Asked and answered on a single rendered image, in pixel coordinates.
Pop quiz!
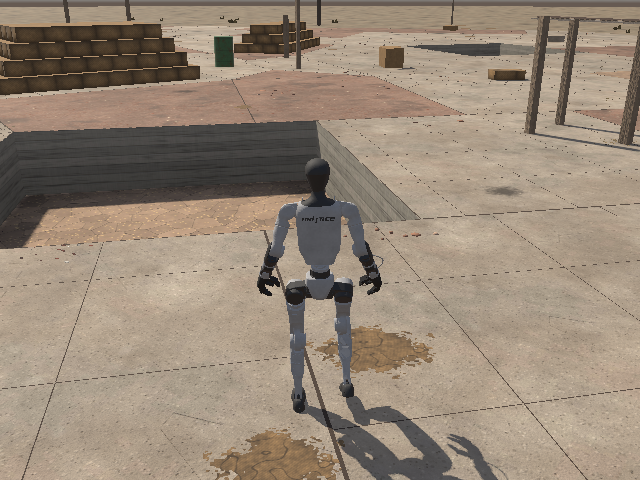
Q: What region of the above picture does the right robot forearm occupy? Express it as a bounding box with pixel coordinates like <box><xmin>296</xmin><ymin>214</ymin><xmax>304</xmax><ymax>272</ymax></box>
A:
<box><xmin>358</xmin><ymin>241</ymin><xmax>379</xmax><ymax>279</ymax></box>

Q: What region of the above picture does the left robot forearm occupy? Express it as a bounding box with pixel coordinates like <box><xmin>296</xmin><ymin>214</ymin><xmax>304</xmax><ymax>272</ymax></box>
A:
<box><xmin>259</xmin><ymin>242</ymin><xmax>279</xmax><ymax>279</ymax></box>

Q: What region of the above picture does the robot torso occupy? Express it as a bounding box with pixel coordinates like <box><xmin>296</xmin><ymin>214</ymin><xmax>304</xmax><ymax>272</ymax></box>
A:
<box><xmin>295</xmin><ymin>196</ymin><xmax>342</xmax><ymax>300</ymax></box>

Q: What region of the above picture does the robot right shin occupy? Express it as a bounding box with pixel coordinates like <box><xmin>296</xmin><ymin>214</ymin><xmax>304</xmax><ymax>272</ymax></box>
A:
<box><xmin>337</xmin><ymin>316</ymin><xmax>352</xmax><ymax>385</ymax></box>

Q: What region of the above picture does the left robot hand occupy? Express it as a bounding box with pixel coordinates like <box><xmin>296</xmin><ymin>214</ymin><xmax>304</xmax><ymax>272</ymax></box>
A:
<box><xmin>257</xmin><ymin>275</ymin><xmax>280</xmax><ymax>296</ymax></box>

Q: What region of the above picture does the left robot upper arm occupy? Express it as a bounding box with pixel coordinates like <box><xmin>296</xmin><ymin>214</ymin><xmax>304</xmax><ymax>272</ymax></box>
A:
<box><xmin>269</xmin><ymin>202</ymin><xmax>298</xmax><ymax>258</ymax></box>

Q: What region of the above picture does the right robot upper arm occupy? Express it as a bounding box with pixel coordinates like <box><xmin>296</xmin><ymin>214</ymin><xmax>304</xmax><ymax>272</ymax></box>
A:
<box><xmin>339</xmin><ymin>201</ymin><xmax>368</xmax><ymax>257</ymax></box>

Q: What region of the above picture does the right robot hand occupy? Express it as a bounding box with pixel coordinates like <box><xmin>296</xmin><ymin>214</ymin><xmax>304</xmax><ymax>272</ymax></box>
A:
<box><xmin>359</xmin><ymin>273</ymin><xmax>382</xmax><ymax>295</ymax></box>

